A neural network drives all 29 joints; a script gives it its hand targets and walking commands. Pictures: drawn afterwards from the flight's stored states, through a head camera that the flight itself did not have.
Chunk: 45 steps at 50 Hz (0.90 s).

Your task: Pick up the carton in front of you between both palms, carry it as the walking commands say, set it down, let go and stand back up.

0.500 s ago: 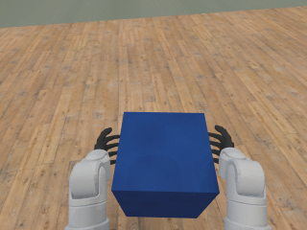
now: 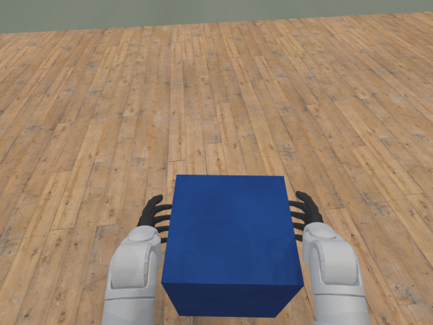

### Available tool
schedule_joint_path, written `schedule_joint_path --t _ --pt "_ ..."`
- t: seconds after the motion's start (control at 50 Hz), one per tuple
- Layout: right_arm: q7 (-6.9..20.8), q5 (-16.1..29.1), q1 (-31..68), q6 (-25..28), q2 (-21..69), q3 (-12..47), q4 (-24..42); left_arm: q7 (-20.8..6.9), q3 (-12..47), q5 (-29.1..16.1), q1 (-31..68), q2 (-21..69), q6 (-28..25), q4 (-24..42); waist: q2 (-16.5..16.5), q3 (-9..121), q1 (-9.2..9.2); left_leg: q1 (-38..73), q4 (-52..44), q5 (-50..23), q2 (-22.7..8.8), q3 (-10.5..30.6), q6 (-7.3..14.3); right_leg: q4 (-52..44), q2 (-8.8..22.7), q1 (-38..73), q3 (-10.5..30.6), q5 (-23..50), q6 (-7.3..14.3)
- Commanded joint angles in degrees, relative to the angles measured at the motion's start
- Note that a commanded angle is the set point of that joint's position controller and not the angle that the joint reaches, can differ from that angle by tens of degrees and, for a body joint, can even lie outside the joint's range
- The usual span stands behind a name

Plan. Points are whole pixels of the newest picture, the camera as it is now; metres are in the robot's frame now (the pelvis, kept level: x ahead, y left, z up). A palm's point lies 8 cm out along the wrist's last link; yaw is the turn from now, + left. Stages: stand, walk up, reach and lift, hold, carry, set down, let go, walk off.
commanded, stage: carry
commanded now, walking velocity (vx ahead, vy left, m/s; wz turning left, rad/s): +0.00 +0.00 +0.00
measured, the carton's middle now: (228, 250) +0.28 +0.00 -0.04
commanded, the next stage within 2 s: hold in 1.52 s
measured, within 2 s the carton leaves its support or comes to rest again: neither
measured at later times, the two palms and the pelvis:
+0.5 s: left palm (142, 252) +0.24 +0.15 +0.04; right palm (312, 249) +0.24 -0.15 +0.04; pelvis -0.05 +0.00 +0.00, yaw +0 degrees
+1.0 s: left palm (135, 266) +0.21 +0.16 +0.04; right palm (310, 262) +0.22 -0.14 +0.04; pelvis -0.07 +0.01 +0.00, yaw +0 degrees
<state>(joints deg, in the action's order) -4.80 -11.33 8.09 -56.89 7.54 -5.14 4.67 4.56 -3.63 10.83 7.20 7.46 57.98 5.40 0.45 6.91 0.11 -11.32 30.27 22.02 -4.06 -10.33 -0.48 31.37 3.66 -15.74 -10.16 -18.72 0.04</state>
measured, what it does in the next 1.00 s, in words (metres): shifts its weight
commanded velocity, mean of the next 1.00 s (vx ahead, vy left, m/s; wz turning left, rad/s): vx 0.00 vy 0.00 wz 0.00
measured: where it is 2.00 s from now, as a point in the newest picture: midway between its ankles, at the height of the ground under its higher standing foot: outside the picture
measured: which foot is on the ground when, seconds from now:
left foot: down 0.00-1.00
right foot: down 0.00-1.00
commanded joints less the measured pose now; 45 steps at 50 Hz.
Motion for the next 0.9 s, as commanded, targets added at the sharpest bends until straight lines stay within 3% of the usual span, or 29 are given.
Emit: schedule_joint_path --t 0.0,0.18,0.3,0.42,0.5,0.64,0.88 --pt "16.7 20.2 23.8 4.9 52.9 36.1 2.8 -15.7 35.0 -19.6 26.0 52.7 -6.2 4.5 0.0 16.3 0.00 5.3 -0.4 -35.8 -6.3 4.2 0.3 0.1 6.2 8.4 4.8 33.9 0.6" --pt "16.5 13.1 29.4 16.3 51.3 27.2 -9.2 -15.6 26.7 -13.2 32.6 51.2 -17.8 -7.0 -0.5 12.0 -0.12 2.6 -4.5 -20.3 -5.8 5.1 1.1 -4.3 6.3 6.2 5.9 21.5 0.9" --pt "17.3 11.1 32.6 21.2 54.3 25.1 -14.9 -16.5 24.7 -11.2 35.7 54.6 -22.7 -13.0 -0.5 13.1 -0.10 2.3 -5.4 -17.4 -5.7 5.6 1.5 -5.1 6.2 6.3 6.2 19.1 1.0" --pt "17.5 13.1 30.2 19.0 55.7 28.7 -12.1 -16.6 28.1 -13.1 33.3 55.7 -20.4 -10.1 -0.5 14.7 -0.11 2.2 -4.8 -18.8 -5.9 5.6 1.5 -4.8 6.3 6.6 6.0 20.1 0.9" --pt "17.2 12.5 28.3 17.1 53.9 27.8 -11.7 -16.3 27.2 -12.7 31.5 53.9 -18.6 -9.8 -0.4 13.9 -0.12 1.3 -4.9 -18.5 -5.9 5.7 1.6 -4.8 6.3 5.9 6.0 19.7 0.8" --pt "17.2 13.4 30.6 17.4 54.3 28.6 -10.1 -16.3 28.3 -13.7 33.9 54.3 -18.9 -8.1 -0.4 12.6 -0.09 0.1 -6.1 -15.4 -5.8 6.2 1.9 -5.6 6.1 4.9 6.3 16.4 0.8" --pt "17.2 13.4 29.4 17.2 54.3 28.6 -10.4 -16.3 28.2 -13.5 32.6 54.2 -18.5 -8.3 -0.4 13.9 -0.10 0.0 -5.8 -16.4 -5.8 6.3 2.2 -5.2 6.2 5.0 6.2 16.9 0.6"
